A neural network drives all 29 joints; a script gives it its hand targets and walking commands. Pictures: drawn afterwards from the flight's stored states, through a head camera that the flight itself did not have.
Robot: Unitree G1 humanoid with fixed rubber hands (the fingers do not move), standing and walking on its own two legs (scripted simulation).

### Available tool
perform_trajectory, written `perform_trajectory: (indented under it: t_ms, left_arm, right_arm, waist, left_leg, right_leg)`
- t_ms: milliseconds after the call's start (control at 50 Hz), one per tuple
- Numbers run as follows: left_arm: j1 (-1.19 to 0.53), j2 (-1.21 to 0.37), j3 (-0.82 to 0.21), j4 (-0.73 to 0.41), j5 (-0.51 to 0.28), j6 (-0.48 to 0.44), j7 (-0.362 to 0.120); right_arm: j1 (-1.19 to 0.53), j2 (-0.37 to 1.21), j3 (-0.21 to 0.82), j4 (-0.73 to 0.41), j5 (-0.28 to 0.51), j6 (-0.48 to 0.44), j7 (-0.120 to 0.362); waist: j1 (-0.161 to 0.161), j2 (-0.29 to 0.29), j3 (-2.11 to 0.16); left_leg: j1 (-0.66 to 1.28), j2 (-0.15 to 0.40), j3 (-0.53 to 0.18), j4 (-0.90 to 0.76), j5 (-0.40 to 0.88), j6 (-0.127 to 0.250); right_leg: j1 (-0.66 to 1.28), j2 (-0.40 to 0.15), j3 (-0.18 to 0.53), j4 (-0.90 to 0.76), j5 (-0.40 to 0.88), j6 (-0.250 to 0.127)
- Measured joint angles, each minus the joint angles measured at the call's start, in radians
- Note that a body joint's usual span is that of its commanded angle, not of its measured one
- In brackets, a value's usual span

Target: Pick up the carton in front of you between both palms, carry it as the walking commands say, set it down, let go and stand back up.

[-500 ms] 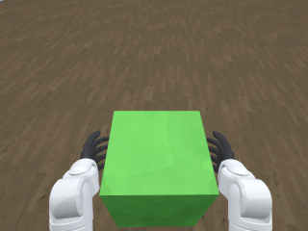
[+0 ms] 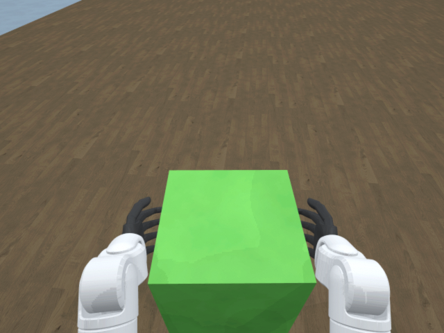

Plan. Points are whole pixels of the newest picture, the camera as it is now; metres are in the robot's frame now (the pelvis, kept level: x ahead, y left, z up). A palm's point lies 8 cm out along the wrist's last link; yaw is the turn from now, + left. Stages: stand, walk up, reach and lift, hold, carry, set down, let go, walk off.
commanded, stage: carry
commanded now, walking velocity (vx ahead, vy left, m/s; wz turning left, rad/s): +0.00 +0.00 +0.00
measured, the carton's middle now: (228, 257) +0.27 +0.00 +0.02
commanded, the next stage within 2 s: hold in 1.50 s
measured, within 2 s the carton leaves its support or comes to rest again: neither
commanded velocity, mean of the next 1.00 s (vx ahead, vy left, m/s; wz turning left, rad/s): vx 0.00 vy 0.00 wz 0.00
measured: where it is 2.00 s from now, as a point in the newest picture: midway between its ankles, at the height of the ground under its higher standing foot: outside the picture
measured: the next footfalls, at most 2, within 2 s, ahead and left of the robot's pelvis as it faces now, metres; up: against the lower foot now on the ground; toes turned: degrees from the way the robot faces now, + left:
none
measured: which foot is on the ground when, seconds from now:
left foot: down 0.00-1.00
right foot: down 0.00-1.00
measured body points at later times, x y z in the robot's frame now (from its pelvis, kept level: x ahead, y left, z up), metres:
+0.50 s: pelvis -0.01 -0.01 +0.00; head -0.05 -0.01 +0.45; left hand +0.25 +0.15 +0.08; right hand +0.25 -0.16 +0.08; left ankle -0.02 +0.10 -0.73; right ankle -0.04 -0.11 -0.73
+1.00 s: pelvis -0.04 +0.00 +0.00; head -0.06 +0.00 +0.45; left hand +0.26 +0.15 +0.03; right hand +0.26 -0.15 +0.03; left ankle -0.02 +0.10 -0.73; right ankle -0.04 -0.11 -0.73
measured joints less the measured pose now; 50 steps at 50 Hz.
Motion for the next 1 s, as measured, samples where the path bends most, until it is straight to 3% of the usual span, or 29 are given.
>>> perform_trajectory:
  t_ms: [280, 460, 700, 1000]
  left_arm:
    - [0.018, 0.0, -0.01, -0.034, -0.002, -0.006, 0.0]
    - [0.008, 0.001, -0.007, 0.065, 0.031, -0.039, -0.017]
    - [-0.04, -0.002, 0.018, 0.268, 0.086, -0.204, -0.063]
    - [-0.128, -0.013, 0.093, 0.596, 0.165, -0.499, -0.096]
  right_arm:
    - [0.023, 0.0, 0.009, -0.033, 0.005, -0.011, 0.0]
    - [0.01, -0.001, 0.002, 0.068, -0.024, -0.043, 0.017]
    - [-0.029, 0.001, -0.016, 0.261, -0.081, -0.206, 0.063]
    - [-0.124, 0.013, -0.098, 0.6, -0.158, -0.506, 0.103]
  waist:
    - [-0.003, -0.008, 0.021]
    - [-0.003, -0.008, 0.015]
    - [0.0, -0.008, 0.037]
    - [-0.002, -0.009, 0.064]
  left_leg:
    - [0.003, 0.006, -0.005, 0.016, -0.011, -0.007]
    - [0.018, 0.004, -0.003, -0.014, 0.017, -0.004]
    - [0.0, 0.003, 0.0, -0.035, 0.056, 0.003]
    - [-0.02, 0.002, 0.001, -0.034, 0.075, 0.011]
  right_leg:
    - [0.003, 0.003, -0.004, 0.02, -0.018, -0.008]
    - [0.016, 0.006, -0.004, -0.007, 0.01, -0.011]
    - [-0.005, 0.008, -0.003, -0.024, 0.048, -0.015]
    - [-0.026, 0.006, -0.002, -0.022, 0.069, -0.014]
